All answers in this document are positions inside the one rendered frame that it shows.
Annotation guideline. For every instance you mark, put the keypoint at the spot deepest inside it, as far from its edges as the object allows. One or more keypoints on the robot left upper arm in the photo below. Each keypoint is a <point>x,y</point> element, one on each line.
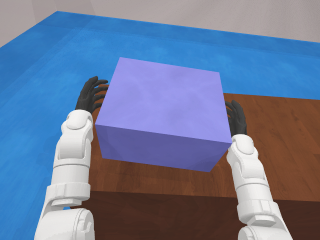
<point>69,224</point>

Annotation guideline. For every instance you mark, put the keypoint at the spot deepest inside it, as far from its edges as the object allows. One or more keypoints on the robot left hand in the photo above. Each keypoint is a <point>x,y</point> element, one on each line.
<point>87,97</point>

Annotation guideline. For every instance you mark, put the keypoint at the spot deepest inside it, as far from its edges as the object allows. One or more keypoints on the robot right upper arm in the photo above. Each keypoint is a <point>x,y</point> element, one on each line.
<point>251,232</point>

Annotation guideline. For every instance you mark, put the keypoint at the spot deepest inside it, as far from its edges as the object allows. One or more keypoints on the carton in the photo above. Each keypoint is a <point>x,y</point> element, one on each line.
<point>164,115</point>

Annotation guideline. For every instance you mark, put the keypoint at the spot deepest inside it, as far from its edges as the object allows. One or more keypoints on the robot left forearm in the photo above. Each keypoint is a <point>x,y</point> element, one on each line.
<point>70,176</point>

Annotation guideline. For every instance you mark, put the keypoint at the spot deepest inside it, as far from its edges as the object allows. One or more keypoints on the robot right forearm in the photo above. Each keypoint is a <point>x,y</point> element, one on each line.
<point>255,203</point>

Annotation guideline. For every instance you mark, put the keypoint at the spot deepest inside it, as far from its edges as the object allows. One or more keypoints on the robot right hand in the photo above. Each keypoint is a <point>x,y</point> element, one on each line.
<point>237,119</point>

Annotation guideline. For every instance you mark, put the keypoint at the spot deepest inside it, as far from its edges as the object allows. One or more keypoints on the pedestal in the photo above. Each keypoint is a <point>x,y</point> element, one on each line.
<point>137,201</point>

